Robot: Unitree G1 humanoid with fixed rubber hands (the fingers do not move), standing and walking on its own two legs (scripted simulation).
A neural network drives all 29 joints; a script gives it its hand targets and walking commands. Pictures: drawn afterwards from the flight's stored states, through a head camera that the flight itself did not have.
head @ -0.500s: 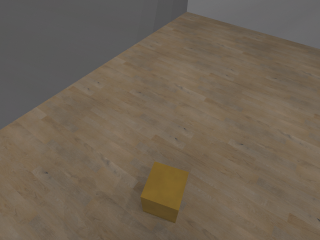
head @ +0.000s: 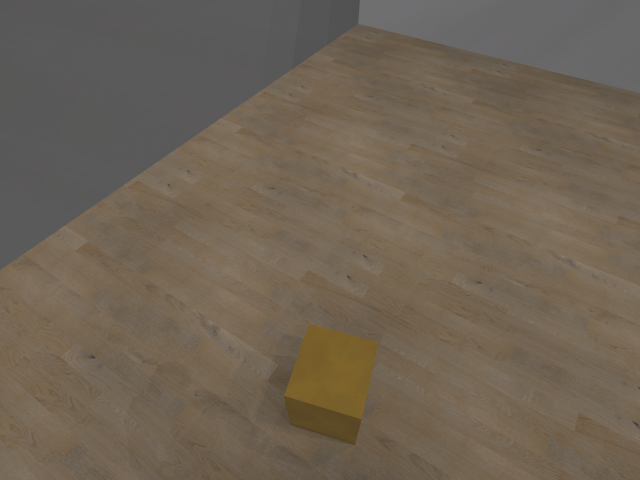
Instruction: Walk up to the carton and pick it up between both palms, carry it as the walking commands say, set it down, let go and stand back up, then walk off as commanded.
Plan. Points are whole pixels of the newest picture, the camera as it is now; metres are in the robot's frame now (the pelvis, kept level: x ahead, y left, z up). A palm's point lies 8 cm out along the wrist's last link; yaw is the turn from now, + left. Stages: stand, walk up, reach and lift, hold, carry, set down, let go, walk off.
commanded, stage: stand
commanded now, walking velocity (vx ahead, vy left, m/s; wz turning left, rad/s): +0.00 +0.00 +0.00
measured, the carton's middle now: (332, 385) +0.47 +0.00 -0.66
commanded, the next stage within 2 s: none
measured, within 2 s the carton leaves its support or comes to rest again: neither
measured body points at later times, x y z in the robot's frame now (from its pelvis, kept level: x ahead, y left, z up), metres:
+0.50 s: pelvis +0.01 +0.00 +0.00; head +0.02 +0.00 +0.45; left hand -0.04 +0.21 -0.16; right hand -0.01 -0.21 -0.16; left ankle -0.02 +0.10 -0.75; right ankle -0.04 -0.06 -0.75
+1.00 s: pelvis -0.02 +0.01 +0.00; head -0.01 +0.01 +0.45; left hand +0.04 +0.31 -0.13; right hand +0.06 -0.28 -0.13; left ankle -0.02 +0.10 -0.75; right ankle -0.04 -0.06 -0.75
